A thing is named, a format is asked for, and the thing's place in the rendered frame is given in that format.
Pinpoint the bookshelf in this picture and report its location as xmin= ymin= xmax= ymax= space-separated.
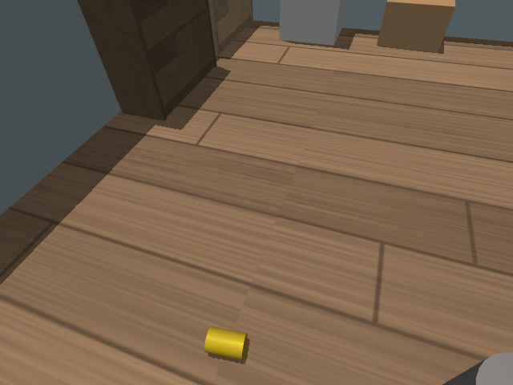
xmin=208 ymin=0 xmax=253 ymax=56
xmin=78 ymin=0 xmax=216 ymax=121

